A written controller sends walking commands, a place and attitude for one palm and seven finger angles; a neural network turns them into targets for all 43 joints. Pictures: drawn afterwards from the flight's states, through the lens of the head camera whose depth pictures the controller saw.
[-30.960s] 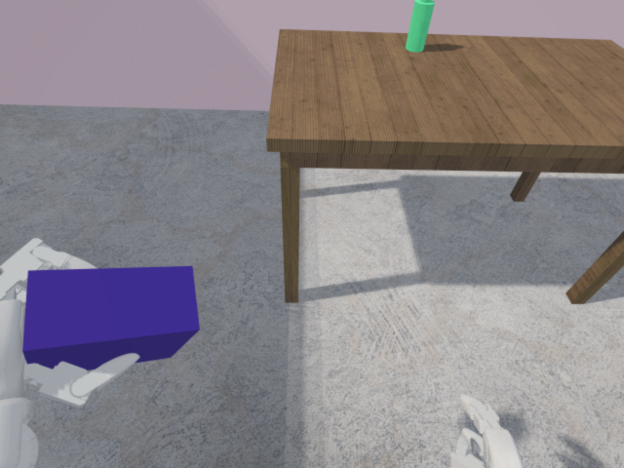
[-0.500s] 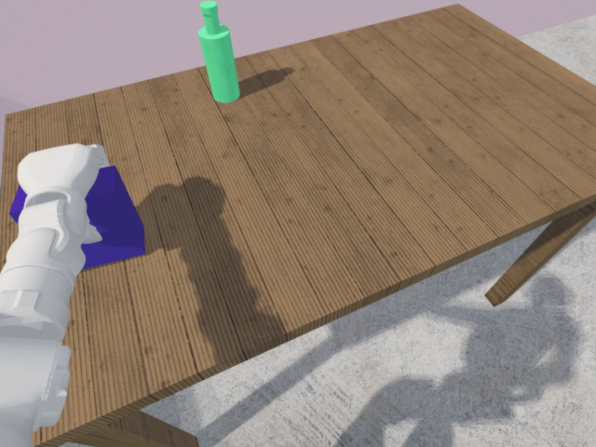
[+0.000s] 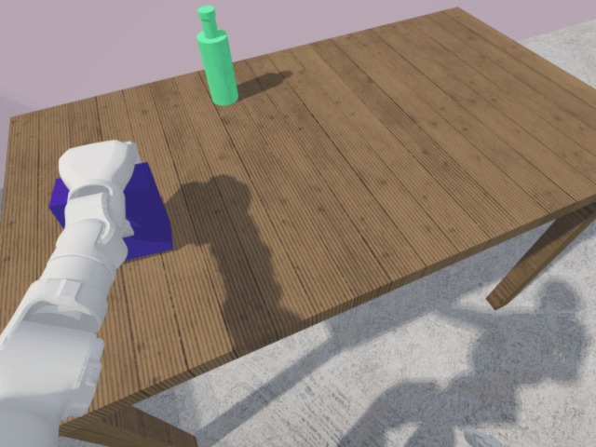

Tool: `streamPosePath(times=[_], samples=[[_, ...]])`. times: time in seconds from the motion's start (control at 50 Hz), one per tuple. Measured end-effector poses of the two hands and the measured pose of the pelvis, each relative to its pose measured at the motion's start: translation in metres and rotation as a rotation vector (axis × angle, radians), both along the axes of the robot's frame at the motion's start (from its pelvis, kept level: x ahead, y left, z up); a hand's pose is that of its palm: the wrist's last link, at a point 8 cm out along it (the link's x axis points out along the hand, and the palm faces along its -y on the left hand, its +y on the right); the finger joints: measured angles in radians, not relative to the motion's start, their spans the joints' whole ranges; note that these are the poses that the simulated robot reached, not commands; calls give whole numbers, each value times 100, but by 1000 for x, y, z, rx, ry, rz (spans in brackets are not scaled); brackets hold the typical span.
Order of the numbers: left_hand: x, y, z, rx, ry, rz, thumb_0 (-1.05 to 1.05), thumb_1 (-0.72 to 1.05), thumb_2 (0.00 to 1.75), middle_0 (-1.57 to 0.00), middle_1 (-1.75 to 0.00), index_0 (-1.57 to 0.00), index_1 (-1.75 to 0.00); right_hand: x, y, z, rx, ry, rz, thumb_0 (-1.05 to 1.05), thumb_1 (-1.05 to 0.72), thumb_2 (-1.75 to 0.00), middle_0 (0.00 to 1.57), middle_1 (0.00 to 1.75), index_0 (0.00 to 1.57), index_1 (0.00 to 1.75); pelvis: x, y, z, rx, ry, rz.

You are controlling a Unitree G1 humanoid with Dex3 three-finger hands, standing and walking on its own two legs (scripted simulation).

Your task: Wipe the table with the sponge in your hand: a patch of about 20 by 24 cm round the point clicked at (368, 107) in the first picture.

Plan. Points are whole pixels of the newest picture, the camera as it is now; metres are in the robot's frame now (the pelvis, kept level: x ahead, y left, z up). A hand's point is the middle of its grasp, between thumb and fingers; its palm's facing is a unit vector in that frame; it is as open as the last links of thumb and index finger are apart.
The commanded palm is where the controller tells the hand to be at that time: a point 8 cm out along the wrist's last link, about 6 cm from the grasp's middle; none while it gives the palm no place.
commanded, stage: wipe back along the middle lane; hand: left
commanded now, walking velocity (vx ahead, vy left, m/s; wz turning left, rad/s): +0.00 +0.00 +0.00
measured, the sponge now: (123, 226) +0.41 +0.30 +0.03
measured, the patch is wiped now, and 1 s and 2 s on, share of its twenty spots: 0.00 0.15 0.25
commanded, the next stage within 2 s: slide across to the third lane in 1.60 s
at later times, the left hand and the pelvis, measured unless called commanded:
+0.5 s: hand (122, 210) +0.41 +0.28 +0.08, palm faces -0.04 +0.00 -1.00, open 10.6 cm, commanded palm +0.37 +0.26 +0.12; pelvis +0.00 -0.01 +0.00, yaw -1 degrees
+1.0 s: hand (124, 236) +0.36 +0.26 +0.08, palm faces +0.05 -0.04 -1.00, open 10.6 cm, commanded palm +0.31 +0.24 +0.12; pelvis +0.01 +0.01 +0.00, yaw -1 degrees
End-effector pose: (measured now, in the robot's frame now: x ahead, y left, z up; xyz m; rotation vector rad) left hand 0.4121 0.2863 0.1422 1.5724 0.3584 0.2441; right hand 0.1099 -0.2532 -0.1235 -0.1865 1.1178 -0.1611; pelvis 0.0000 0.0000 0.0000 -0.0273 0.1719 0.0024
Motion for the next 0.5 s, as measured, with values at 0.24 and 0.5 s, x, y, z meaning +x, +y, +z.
streamPosePath(times=[0.24,0.5], samples=[[-12,-6,-6,-11,-22,38,1,-54,105,-67,-135,-68,-136,-36,-19,-4,3,62,-66,1,-90,-90,20,30,20,30,-2,-9,1,5,-11,-21],[-23,-15,-8,-5,-33,34,0,-52,105,-65,-137,-66,-138,1,-14,4,17,-44,-42,1,-90,-90,20,30,19,30,-2,-8,1,6,-26,-21]])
